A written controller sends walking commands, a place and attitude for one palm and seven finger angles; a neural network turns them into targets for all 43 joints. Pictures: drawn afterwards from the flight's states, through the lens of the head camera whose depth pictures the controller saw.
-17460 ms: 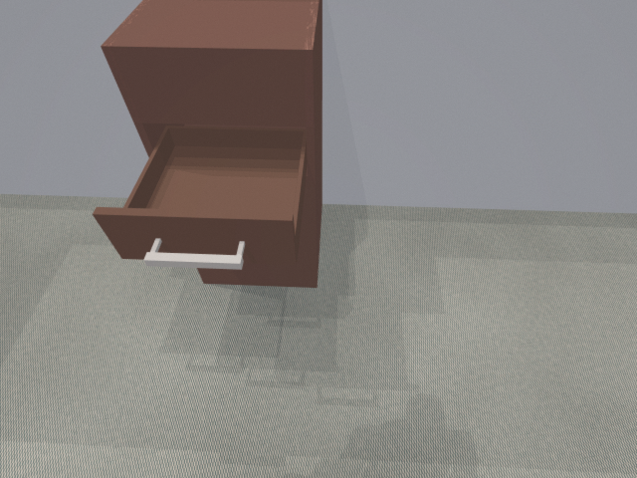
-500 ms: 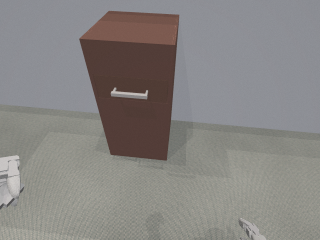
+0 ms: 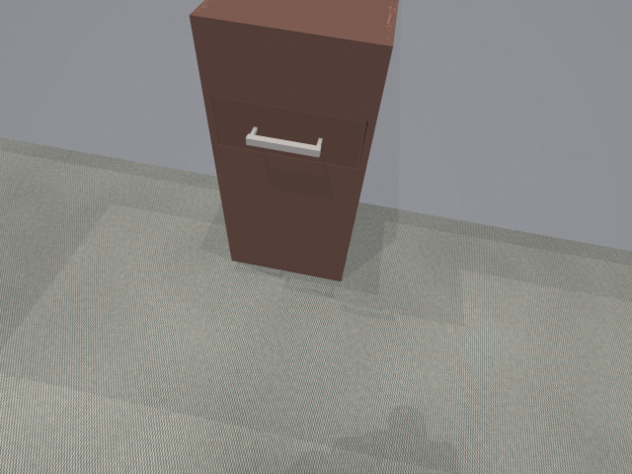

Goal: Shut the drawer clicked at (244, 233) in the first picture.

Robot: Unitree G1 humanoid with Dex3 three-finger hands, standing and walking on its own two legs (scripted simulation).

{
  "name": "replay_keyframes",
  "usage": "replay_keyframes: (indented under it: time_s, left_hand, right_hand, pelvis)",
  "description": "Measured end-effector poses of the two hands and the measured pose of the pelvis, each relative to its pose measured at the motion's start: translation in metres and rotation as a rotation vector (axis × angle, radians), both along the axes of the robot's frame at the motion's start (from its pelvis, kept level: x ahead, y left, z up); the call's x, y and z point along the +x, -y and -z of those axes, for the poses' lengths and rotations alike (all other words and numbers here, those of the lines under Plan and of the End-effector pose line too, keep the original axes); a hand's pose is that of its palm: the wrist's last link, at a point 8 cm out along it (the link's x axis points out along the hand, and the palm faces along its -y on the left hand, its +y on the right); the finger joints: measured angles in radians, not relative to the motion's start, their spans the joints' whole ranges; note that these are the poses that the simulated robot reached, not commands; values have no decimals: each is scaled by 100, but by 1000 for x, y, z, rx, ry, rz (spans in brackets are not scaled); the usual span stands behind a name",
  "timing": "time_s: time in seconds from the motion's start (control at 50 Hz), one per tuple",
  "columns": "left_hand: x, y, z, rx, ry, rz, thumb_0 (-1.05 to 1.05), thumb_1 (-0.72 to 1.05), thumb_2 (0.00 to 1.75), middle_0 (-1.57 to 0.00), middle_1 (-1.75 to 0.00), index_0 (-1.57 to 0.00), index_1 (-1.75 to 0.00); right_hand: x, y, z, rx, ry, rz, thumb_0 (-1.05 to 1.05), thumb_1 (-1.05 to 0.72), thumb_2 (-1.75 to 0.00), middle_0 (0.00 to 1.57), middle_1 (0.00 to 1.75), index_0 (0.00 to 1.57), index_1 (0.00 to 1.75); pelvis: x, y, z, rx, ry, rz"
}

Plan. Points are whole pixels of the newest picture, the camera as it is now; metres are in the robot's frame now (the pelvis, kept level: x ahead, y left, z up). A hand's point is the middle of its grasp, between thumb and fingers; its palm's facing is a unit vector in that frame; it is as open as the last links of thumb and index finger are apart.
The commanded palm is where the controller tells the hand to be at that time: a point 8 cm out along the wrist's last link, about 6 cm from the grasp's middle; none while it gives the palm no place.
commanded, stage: let the arm hang, fingers relaxed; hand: left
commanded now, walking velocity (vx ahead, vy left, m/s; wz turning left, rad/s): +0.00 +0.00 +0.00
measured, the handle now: (285, 140) +0.88 +0.14 -0.13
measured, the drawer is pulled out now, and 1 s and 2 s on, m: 0.00 0.00 0.00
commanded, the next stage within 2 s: look to check the result in 0.70 s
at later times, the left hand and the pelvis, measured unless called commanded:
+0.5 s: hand out of the picture +0.01 +0.16 -0.17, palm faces +0.00 -0.98 -0.19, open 7.3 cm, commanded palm none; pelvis +0.01 -0.01 +0.00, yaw -1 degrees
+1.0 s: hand out of the picture +0.01 +0.14 -0.17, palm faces +0.02 -0.98 -0.18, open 7.4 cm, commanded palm none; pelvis +0.03 -0.02 +0.01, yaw -1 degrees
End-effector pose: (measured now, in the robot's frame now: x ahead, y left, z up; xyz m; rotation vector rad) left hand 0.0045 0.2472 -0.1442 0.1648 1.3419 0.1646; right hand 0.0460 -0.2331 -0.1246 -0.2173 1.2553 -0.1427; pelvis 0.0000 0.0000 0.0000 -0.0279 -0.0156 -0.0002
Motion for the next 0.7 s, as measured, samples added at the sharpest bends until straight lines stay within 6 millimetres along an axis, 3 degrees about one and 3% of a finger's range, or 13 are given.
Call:
replay_keyframes:
  time_s: [0.1, 0.2, 0.36, 0.54, 0.7]
  left_hand:
    - [-44, -6, -8, 23, -135, -30, 1, 90, 90, -72, -91, -72, -88]
    - [-58, -5, -13, 33, -185, -40, 1, 90, 90, -52, -67, -53, -66]
    - [-30, 12, -9, 15, -127, -20, 1, 90, 90, -28, -40, -29, -40]
    - [14, 40, -3, -32, -32, 17, 0, 90, 90, -21, -31, -21, -31]
    - [18, 45, -2, -31, -49, 13, 1, 92, 90, -20, -30, -20, -30]
  right_hand:
    - [-23, 0, 8, 13, -74, 31, 1, -92, -90, 20, 30, 20, 30]
    - [-38, -3, 14, 36, -115, 54, 1, -91, -90, 20, 30, 20, 30]
    - [-46, -9, 19, 68, -128, 84, 1, -91, -90, 20, 30, 20, 30]
    - [-54, -13, 19, 88, -144, 116, 1, -91, -90, 20, 30, 20, 30]
    - [-64, -16, 19, 101, -187, 138, 1, -91, -90, 20, 30, 20, 30]
  pelvis:
    - [1, -4, -2, 6, 0, 4]
    - [3, -3, -4, 14, 3, 10]
    - [6, 2, -5, 21, 15, 18]
    - [10, 10, -5, 23, 15, 25]
    - [16, 15, -5, 22, 12, 25]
